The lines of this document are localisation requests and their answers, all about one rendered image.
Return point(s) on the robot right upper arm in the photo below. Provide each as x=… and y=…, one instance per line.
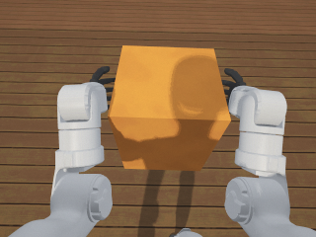
x=261, y=207

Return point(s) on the robot left hand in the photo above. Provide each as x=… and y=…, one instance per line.
x=98, y=74

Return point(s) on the carton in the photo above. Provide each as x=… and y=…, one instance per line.
x=168, y=108

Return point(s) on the robot left upper arm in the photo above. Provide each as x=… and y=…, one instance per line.
x=78, y=202

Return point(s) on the robot right hand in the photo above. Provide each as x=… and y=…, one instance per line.
x=237, y=78

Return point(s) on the right robot forearm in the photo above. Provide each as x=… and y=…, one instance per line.
x=262, y=117

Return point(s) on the right robot shin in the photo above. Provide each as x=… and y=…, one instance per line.
x=185, y=229

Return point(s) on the left robot forearm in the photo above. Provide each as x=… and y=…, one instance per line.
x=79, y=109

